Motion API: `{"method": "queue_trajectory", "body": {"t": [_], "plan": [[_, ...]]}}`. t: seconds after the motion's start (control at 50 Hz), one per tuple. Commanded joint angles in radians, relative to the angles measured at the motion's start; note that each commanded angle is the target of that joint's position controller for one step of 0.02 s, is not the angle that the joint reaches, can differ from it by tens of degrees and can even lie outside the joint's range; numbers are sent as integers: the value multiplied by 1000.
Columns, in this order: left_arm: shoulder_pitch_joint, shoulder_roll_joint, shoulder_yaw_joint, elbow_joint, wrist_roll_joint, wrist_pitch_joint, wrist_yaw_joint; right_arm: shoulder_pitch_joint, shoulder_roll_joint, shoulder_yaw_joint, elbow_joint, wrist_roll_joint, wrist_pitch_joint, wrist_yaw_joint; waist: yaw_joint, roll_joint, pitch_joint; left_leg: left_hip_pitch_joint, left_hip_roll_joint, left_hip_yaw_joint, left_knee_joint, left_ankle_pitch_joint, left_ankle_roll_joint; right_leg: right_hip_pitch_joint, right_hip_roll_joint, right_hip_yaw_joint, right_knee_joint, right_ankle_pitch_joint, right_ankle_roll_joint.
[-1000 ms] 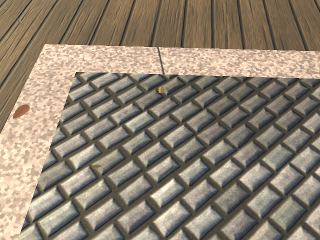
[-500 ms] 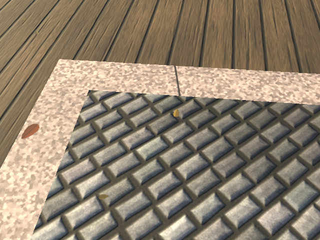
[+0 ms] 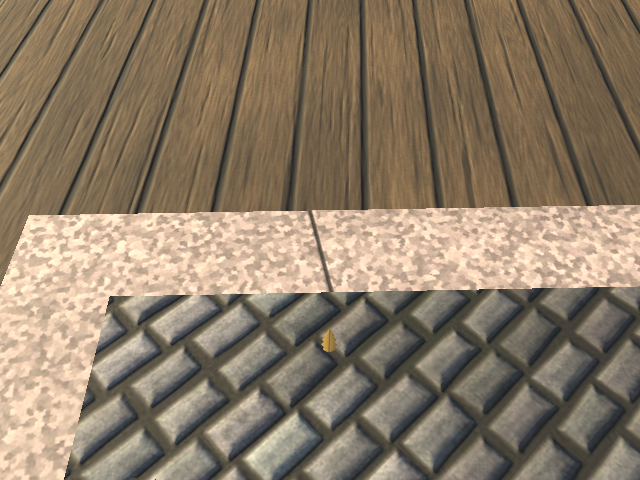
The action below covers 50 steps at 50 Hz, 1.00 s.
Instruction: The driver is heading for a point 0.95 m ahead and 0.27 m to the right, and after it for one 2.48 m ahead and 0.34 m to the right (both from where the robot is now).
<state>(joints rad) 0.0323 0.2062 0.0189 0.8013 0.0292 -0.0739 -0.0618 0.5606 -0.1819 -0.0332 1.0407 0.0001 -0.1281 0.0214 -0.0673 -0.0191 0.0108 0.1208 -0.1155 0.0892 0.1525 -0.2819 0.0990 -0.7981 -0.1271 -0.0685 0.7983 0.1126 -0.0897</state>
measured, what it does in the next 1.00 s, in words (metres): walks ahead, turning right: right foot, then left foot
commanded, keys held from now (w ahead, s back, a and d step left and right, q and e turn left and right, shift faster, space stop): w+shift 0.28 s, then w+e+shift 0.66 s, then e+shift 0.06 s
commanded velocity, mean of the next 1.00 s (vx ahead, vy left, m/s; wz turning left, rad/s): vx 0.99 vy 0.00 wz -0.49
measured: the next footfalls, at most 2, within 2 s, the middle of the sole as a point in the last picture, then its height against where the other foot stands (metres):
right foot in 0.14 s outside the picture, level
left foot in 0.60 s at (272, 346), level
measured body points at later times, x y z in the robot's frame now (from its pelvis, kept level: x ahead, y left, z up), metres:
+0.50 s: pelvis +0.48 -0.01 +0.00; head +0.51 -0.01 +0.45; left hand +0.37 +0.23 -0.13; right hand +0.72 -0.22 -0.07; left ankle +0.72 +0.14 -0.68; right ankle +0.32 -0.07 -0.73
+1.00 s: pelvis +0.93 -0.07 -0.02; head +0.95 -0.09 +0.43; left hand +1.26 +0.00 -0.08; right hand +0.72 -0.25 -0.16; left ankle +0.77 +0.11 -0.73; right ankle +1.08 -0.22 -0.70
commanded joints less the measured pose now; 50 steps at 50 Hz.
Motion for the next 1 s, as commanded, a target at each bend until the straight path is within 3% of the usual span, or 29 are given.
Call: {"method": "queue_trajectory", "body": {"t": [0.02,0.04,0.08,0.12,0.14,0.16,0.18,0.2,0.24,0.28,0.34,0.42,0.44,0.52,0.56,0.58,0.6,0.62,0.64,0.66,0.68,0.7,0.74,0.78,0.84,0.86,0.92,0.96,1.0], "plan": [[-115,37,-5,-64,-20,-2,0,-18,-130,-9,-56,5,-25,-13,28,30,123,-161,222,-63,-169,695,38,214,94,-90,-155,86,-23],[-129,43,-8,-84,-15,-10,3,-1,-161,-9,-53,3,-26,-18,39,73,140,-109,262,-55,-109,896,28,228,99,-85,-217,67,-40],[-93,86,5,-77,-8,-14,20,19,-194,-13,-33,-14,-9,-34,75,109,75,53,290,-41,43,1275,13,285,181,-115,-244,-68,-64],[210,161,38,4,-14,-14,43,-27,-244,-29,-34,-47,21,-55,221,150,-97,73,320,-42,414,1358,17,569,221,-71,-263,-183,-93],[417,196,59,66,-4,-10,59,-85,-252,-34,-47,-48,30,-57,324,142,-189,-46,292,-22,700,1200,24,799,174,-29,-298,-223,-117],[560,276,84,91,16,-3,76,-105,-162,-18,-80,-49,22,-44,335,8,-286,-308,190,-29,1087,591,46,1035,-53,215,-225,-508,-139],[481,295,93,90,36,-4,60,47,-38,5,-116,29,3,-13,157,-307,-370,-746,13,-152,1407,-178,11,1266,-275,857,-442,-723,-286],[390,210,88,84,13,-7,43,-83,-137,-7,-133,20,-2,-26,175,-109,-244,-859,101,-196,1389,-69,50,1170,-216,816,-537,-755,-247],[312,95,62,108,14,-27,34,-225,-125,-6,-169,3,-2,-21,115,85,-41,-824,172,-183,1262,43,51,866,-153,540,-584,-517,-192],[316,56,42,139,7,-43,44,-214,-68,7,-180,-36,29,4,40,59,13,-740,218,-187,1174,51,27,671,-80,398,-630,-472,-139],[370,89,41,168,-27,-62,48,-350,-63,17,-251,-65,46,26,29,17,104,-828,272,-124,1042,89,-36,570,-24,336,-710,-395,-164],[426,114,44,160,-34,-70,45,-602,-84,38,-353,-48,33,40,83,25,170,-719,222,-28,625,348,-87,481,64,221,-753,-9,-145],[444,141,50,159,-38,-72,47,-631,-75,44,-368,-40,29,42,95,2,157,-641,198,-18,538,406,-85,483,55,226,-766,57,-136],[480,198,58,156,-38,-61,50,-661,-142,29,-396,-26,33,18,108,-39,74,-565,129,-25,390,399,-54,770,20,243,-645,411,-111],[463,248,69,147,-22,-51,58,-469,-223,-4,-351,-25,25,-7,13,-80,-73,-343,85,-55,373,243,-31,835,9,258,-367,607,-76],[419,272,77,133,-19,-44,60,-277,-257,-23,-300,-24,21,-23,-90,-76,-166,-129,115,-69,360,215,-28,744,39,249,-126,503,-63],[394,209,67,101,-11,-43,60,-83,-328,-48,-273,-45,23,-47,-160,-32,-300,118,288,-217,415,-27,-20,562,86,230,178,243,-64],[534,9,29,53,-64,-41,60,-87,-389,-63,-276,-100,23,-45,-27,273,-446,377,611,-697,308,-284,47,217,194,169,542,-587,-39],[487,106,38,27,-73,-36,67,-142,-337,-67,-291,-70,34,-31,-31,295,-456,314,604,-919,134,-409,72,108,174,174,648,-537,-59],[377,144,49,24,-54,-24,71,-237,-242,-49,-294,-64,33,-28,-19,182,-246,152,543,-716,118,-397,47,45,110,156,639,-426,-60],[329,138,49,20,-40,-16,62,-270,-184,-38,-286,-61,30,-24,-8,84,-144,19,505,-557,116,-231,34,56,78,147,596,-374,-55],[300,117,50,15,-27,-4,49,-260,-164,-34,-266,-61,28,-24,8,59,-88,-72,463,-429,100,-92,11,82,52,146,572,-363,-49],[284,53,41,-15,-5,31,29,-211,-103,-17,-206,-37,18,-24,56,104,-35,-178,408,-250,81,46,-30,109,16,137,553,-355,-42],[221,42,34,-70,-2,60,14,-211,-101,-17,-186,-14,1,-15,81,127,12,-219,417,-150,48,143,-37,46,-11,120,538,-323,-33],[97,49,22,-136,-1,71,-5,-221,-99,-15,-174,-17,-15,-9,98,87,90,-305,334,70,5,329,-69,50,11,53,391,-144,-34],[67,54,17,-160,-5,71,-11,-215,-131,-19,-173,-20,-20,-10,105,109,101,-309,345,94,-2,375,-67,65,11,36,306,-84,-43],[-23,86,13,-190,-5,71,-27,-168,-185,-27,-157,-18,-22,-21,96,54,160,-238,346,196,-15,611,-89,113,44,-64,94,-53,-79],[-36,110,18,-183,2,57,-34,-143,-221,-31,-159,-15,-6,-39,103,37,157,-166,329,241,67,937,-99,214,123,-142,-44,-35,-100],[104,128,30,-129,7,43,-30,-129,-289,-45,-179,-4,15,-61,166,63,42,-130,351,241,334,1360,-105,427,235,-185,-82,-75,-101]]}}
